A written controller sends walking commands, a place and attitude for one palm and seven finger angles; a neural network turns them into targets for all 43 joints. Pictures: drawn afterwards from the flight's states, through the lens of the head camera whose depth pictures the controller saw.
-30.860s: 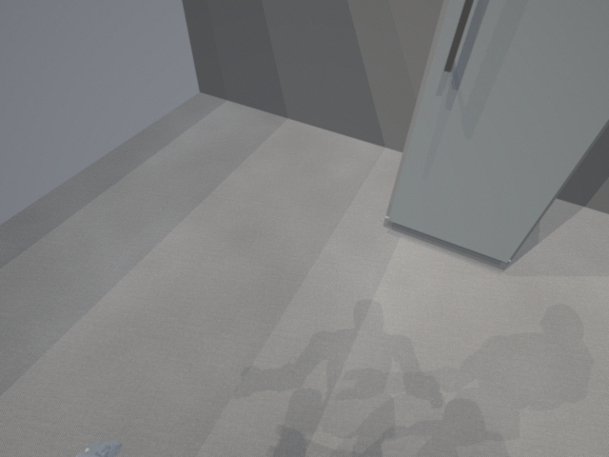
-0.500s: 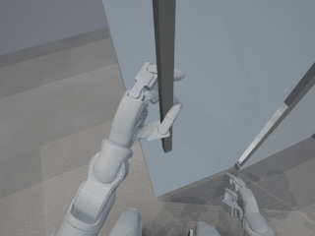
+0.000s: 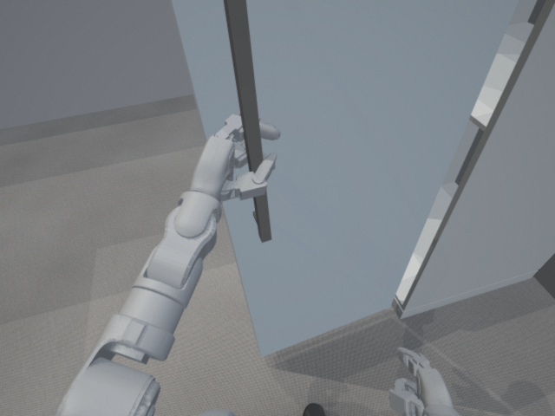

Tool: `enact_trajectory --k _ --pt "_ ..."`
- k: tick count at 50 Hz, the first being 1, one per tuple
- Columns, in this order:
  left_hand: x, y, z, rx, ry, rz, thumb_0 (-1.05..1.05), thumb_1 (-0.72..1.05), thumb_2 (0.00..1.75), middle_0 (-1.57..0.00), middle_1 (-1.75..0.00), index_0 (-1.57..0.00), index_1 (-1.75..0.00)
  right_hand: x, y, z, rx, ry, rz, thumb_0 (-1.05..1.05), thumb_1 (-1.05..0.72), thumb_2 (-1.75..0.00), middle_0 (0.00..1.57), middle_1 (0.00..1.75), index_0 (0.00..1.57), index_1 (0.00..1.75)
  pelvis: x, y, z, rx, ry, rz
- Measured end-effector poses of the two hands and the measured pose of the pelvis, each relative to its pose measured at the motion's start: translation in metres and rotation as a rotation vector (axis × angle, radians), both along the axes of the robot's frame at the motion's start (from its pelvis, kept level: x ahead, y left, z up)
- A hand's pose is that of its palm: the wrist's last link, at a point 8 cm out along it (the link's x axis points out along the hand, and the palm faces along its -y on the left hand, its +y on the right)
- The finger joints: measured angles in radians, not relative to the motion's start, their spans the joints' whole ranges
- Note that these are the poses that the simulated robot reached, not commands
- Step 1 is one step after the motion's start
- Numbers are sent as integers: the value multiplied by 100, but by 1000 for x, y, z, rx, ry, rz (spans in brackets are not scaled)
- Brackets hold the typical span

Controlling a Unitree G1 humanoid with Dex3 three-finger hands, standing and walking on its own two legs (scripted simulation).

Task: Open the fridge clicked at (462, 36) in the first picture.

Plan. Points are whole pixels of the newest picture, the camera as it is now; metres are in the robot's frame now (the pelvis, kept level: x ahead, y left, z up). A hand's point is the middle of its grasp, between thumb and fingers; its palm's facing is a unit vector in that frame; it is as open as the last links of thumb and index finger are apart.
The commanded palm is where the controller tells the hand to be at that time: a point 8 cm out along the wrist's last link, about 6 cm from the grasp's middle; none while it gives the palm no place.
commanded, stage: stop walking and hold the door back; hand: left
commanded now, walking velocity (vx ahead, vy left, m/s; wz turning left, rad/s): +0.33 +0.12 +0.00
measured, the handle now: (245, 111) +0.43 +0.05 +0.25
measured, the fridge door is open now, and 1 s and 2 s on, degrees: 94 88 85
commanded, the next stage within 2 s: loosen the grip on the handle in 0.48 s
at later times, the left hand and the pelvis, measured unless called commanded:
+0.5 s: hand (266, 170) +0.39 +0.02 +0.18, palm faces -0.09 -0.99 -0.12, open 5.4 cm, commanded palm +0.40 +0.11 +0.16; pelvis -0.08 -0.03 -0.01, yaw +2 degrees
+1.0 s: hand (256, 169) +0.42 +0.04 +0.16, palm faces -0.11 -0.99 -0.11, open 12.6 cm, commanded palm +0.40 +0.09 +0.16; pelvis -0.05 +0.02 -0.02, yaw +1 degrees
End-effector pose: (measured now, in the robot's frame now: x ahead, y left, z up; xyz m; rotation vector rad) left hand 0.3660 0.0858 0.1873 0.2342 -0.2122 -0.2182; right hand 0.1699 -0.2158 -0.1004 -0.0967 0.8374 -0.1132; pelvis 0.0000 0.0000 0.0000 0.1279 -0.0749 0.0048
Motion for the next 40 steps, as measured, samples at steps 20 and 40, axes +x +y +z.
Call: enact_trajectory --k 20,40 --pt "-6 -11 0 -94 195 171 -8 68 82 -44 -139 -37 -139 -226 -87 -59 -79 325 -129 1 -91 -90 19 29 20 30 -85 -36 -17 -58 -18 40" --pt "31 16 -15 -134 196 102 -2 33 64 -43 -136 -43 -140 -177 -24 -15 -114 62 -38 1 -90 -90 19 29 20 30 -68 20 -23 -108 156 20"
